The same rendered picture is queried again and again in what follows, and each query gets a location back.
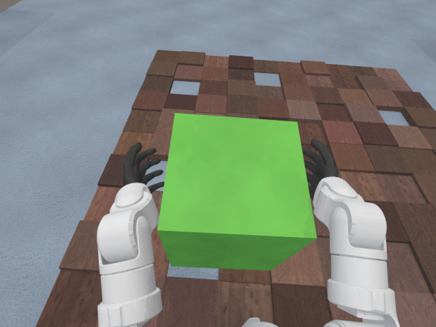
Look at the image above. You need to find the carton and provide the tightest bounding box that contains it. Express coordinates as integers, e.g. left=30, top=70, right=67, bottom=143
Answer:
left=157, top=113, right=317, bottom=270

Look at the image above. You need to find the robot right forearm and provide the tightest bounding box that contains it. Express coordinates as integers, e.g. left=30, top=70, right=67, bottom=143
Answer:
left=313, top=176, right=400, bottom=327

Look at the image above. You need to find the robot left forearm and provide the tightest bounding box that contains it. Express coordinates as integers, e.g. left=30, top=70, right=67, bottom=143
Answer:
left=97, top=183, right=163, bottom=327

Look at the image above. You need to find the robot left hand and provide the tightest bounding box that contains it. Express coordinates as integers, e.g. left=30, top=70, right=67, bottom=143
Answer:
left=123, top=142, right=164, bottom=193

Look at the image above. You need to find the robot right hand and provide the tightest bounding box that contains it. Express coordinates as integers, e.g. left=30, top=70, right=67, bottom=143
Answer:
left=302, top=139, right=338, bottom=200

